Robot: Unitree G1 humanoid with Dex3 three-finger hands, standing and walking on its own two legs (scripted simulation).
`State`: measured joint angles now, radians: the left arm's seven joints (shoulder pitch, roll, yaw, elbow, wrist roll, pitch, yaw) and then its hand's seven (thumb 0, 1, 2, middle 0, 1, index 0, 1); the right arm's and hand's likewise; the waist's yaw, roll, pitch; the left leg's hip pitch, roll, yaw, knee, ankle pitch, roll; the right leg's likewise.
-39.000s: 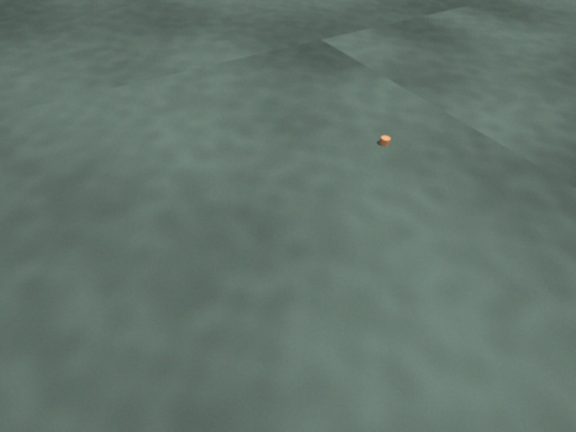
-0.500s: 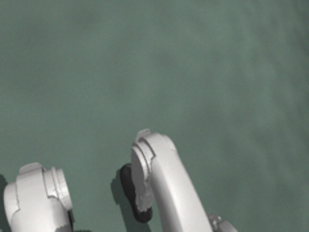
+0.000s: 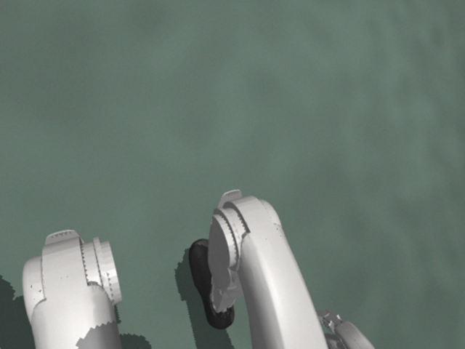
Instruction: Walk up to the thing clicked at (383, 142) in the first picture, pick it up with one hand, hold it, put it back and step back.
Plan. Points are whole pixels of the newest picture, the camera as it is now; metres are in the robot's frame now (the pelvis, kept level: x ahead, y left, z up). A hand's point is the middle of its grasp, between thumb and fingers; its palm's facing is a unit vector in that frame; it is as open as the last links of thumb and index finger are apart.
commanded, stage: rest palm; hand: left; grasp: from above
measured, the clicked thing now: out of the picture +0.50 +0.34 -0.30
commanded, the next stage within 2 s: close in 1.80 s
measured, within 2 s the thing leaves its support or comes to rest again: neither
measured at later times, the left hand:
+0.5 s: hand out of the picture +0.50 +0.33 -0.23, palm faces -0.43 -0.11 -0.90, open 14.1 cm
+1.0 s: hand out of the picture +0.48 +0.33 -0.25, palm faces -0.45 -0.13 -0.89, open 14.2 cm
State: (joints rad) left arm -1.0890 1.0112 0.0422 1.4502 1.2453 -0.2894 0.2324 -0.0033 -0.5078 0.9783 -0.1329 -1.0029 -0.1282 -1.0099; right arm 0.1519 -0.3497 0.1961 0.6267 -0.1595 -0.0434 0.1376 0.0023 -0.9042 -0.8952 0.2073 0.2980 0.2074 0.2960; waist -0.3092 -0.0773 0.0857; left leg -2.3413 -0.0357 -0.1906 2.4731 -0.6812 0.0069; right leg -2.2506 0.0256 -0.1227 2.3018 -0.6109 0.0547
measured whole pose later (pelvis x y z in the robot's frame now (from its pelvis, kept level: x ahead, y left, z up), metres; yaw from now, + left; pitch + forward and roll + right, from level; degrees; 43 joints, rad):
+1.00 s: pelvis +0.00 +0.01 -0.01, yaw -4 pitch +28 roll -16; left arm -1.10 1.14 0.11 1.66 1.34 -0.29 0.50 0.00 -0.53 1.00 -0.08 -0.99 -0.07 -1.00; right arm 0.13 -0.37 0.31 0.58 -0.22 -0.14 0.18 0.00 -0.90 -0.90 0.21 0.30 0.21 0.30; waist -0.40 -0.16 0.18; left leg -2.33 -0.02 -0.25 2.54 -0.72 0.02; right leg -2.23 0.05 -0.17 2.31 -0.61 0.06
